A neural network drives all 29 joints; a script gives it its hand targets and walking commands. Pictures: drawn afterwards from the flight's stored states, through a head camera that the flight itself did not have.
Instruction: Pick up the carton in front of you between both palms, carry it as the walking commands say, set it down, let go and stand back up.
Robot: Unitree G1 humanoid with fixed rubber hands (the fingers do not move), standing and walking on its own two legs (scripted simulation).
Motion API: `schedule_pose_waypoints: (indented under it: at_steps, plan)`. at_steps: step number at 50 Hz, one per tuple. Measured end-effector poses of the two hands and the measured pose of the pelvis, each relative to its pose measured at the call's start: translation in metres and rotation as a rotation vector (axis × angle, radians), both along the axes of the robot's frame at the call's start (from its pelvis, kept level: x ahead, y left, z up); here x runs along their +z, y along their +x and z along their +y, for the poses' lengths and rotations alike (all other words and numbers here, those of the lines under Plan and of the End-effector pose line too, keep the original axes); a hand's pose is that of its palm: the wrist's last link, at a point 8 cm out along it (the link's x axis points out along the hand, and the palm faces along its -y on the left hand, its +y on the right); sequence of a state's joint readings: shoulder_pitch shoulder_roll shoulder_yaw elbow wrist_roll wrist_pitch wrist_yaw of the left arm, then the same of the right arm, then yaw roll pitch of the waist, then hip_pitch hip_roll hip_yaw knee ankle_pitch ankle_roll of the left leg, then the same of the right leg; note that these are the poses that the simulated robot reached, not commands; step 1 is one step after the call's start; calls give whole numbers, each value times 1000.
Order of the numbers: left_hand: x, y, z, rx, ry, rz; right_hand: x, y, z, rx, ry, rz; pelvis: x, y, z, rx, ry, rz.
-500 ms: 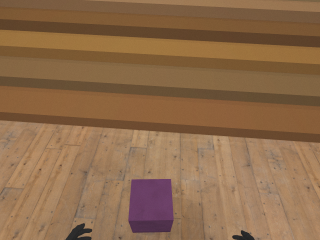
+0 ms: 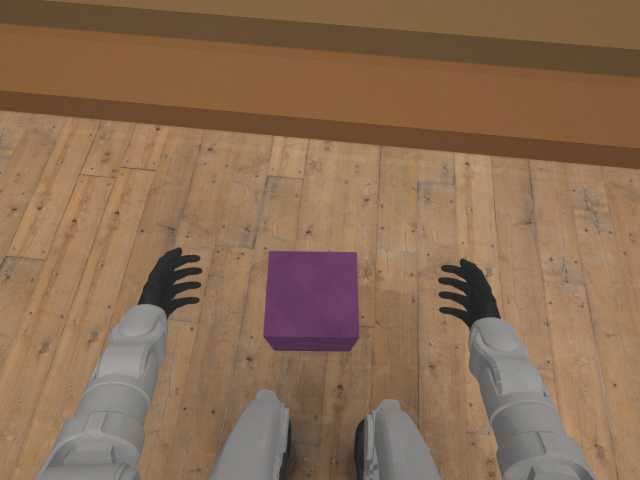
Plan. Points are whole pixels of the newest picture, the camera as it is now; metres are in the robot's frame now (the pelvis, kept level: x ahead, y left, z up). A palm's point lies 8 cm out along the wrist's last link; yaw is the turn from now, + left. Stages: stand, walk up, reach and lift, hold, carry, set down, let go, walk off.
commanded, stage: reach and lift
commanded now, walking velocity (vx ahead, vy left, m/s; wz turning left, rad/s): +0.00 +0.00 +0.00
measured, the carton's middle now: (312, 305) +0.45 +0.05 -0.56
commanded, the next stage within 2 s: none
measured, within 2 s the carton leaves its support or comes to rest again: neither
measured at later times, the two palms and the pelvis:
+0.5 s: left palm (194, 233) +0.46 +0.24 -0.16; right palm (429, 238) +0.48 -0.15 -0.16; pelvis -0.03 +0.01 -0.05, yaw +0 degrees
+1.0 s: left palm (226, 286) +0.44 +0.23 -0.40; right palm (401, 289) +0.46 -0.15 -0.41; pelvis -0.06 +0.00 -0.25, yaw -1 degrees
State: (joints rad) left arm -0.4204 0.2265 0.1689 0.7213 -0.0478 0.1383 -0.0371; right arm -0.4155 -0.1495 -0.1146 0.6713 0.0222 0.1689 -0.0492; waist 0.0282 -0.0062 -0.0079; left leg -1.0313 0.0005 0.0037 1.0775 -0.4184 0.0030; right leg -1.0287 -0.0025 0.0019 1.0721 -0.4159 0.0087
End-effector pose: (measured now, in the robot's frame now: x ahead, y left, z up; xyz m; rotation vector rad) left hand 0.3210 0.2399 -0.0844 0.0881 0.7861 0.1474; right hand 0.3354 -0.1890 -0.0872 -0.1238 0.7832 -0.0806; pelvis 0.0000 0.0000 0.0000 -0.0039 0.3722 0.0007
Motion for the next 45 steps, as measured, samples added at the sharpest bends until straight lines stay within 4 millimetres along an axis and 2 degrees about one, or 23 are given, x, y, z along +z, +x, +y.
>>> schedule_pose_waypoints:
  at_steps: [10, 17, 21, 25, 29, 32, 40, 45]
  plan:
    - [-28, 74, 1, 36, -31, -89, -28, 77, 24, -13, 20, -76, -29, -32, 3, -3, -4, 185]
    - [-44, 120, 0, 49, -39, -141, -43, 126, 37, -14, 30, -126, -43, -41, 5, -3, -6, 294]
    - [-53, 134, -1, 46, -36, -153, -54, 141, 41, -9, 31, -137, -45, -37, 6, -1, -8, 351]
    - [-72, 137, -3, 49, -37, -146, -73, 144, 42, -10, 38, -128, -50, -29, 7, -1, -9, 411]
    - [-102, 135, -4, 55, -37, -127, -104, 141, 41, -14, 41, -112, -68, -23, 7, -3, -8, 472]
    - [-134, 131, -5, 61, -36, -108, -137, 137, 39, -18, 40, -96, -89, -21, 6, -5, -7, 508]
    - [-234, 118, -5, 68, -20, -92, -238, 125, 35, -20, 38, -91, -166, -33, 2, -7, -5, 535]
    - [-283, 115, -3, 75, -20, -107, -286, 122, 35, -16, 39, -104, -215, -48, -1, -8, -4, 485]
